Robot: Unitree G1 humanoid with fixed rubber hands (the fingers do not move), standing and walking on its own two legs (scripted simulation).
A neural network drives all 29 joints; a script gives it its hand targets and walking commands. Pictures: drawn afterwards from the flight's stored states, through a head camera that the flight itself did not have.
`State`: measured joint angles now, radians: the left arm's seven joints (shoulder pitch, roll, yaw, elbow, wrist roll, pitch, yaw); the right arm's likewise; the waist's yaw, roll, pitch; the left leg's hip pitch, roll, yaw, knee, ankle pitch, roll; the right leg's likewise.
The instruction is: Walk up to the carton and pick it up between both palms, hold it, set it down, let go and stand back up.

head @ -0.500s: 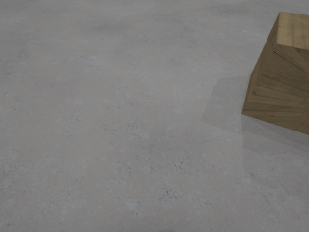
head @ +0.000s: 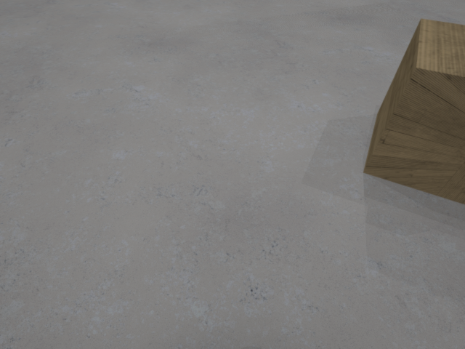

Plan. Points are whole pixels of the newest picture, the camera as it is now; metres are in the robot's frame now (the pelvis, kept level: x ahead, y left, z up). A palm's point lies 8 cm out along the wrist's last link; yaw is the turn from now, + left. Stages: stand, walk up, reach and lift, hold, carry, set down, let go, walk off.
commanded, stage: stand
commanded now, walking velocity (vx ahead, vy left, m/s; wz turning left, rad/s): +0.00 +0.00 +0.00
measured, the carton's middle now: out of the picture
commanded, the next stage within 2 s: walk up in 0.34 s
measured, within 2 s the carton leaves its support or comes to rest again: neither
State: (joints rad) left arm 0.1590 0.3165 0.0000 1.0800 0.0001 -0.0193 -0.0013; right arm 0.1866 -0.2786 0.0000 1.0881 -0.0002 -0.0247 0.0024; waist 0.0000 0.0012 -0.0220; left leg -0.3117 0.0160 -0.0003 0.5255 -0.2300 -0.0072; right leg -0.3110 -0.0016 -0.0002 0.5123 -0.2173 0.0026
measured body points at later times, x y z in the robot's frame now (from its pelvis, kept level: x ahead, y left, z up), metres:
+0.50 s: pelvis +0.00 +0.00 +0.00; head -0.01 +0.00 +0.45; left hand +0.07 +0.29 -0.13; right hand +0.05 -0.27 -0.14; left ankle +0.03 +0.12 -0.73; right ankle +0.03 -0.12 -0.73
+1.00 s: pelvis +0.04 -0.13 -0.01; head +0.06 -0.17 +0.44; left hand +0.18 +0.19 -0.10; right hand +0.05 -0.48 -0.14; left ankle +0.04 +0.04 -0.68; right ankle +0.02 -0.23 -0.73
